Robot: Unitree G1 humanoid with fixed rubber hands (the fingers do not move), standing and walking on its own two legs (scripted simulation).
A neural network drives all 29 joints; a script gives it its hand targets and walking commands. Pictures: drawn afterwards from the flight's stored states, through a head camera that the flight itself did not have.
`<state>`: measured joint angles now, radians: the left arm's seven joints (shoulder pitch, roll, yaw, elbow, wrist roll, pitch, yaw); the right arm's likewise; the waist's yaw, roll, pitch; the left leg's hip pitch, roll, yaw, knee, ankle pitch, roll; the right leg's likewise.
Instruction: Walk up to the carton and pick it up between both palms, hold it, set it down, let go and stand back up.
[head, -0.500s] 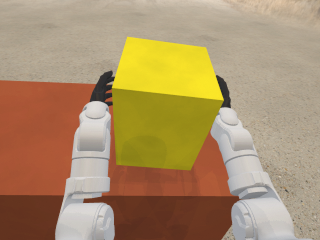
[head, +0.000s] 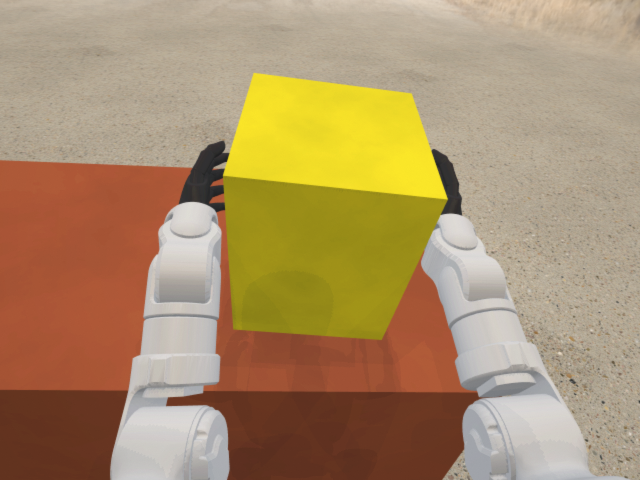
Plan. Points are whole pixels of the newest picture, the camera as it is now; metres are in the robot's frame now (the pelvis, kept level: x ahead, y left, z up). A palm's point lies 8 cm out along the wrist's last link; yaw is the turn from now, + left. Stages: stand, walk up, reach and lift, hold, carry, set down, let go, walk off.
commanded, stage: hold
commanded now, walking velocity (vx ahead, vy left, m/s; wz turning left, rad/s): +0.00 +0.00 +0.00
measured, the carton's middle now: (321, 213) +0.40 +0.03 +0.18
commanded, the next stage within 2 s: set down in 1.26 s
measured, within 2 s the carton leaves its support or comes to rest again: neither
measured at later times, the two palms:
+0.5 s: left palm (198, 207) +0.36 +0.17 +0.21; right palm (440, 216) +0.38 -0.12 +0.20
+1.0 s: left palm (197, 209) +0.36 +0.17 +0.21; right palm (441, 217) +0.38 -0.12 +0.20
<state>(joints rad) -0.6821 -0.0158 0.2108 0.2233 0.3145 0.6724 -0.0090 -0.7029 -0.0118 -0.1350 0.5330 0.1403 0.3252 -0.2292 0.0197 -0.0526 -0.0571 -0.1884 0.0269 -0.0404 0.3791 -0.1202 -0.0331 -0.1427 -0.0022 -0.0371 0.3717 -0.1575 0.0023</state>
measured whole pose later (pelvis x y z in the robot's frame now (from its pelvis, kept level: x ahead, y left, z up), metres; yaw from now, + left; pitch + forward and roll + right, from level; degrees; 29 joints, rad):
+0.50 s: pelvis +0.00 +0.00 +0.00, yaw +0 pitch -4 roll -1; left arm -0.68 -0.02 0.21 0.22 0.32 0.67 -0.01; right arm -0.70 -0.01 -0.13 0.53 0.14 0.32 -0.23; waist 0.02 -0.06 -0.05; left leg -0.19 0.03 -0.04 0.38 -0.12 -0.03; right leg -0.14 0.00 -0.04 0.37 -0.16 0.00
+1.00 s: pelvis +0.00 +0.00 +0.00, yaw +0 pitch -5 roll -1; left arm -0.68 -0.02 0.21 0.22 0.32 0.68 -0.01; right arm -0.69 -0.01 -0.12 0.53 0.14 0.32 -0.24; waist 0.02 -0.06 -0.05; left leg -0.18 0.03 -0.04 0.38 -0.12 -0.03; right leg -0.14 0.00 -0.04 0.37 -0.16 0.00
